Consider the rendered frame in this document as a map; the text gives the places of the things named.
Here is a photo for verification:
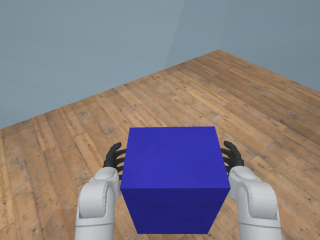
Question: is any carton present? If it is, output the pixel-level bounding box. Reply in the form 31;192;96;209
120;126;231;234

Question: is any robot right hand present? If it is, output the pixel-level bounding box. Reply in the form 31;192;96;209
220;140;244;178

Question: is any robot left hand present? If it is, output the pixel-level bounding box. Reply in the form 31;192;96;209
103;142;126;180

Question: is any left robot forearm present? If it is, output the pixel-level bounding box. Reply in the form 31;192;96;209
74;167;121;240

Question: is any right robot forearm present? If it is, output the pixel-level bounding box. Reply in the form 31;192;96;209
228;166;282;240

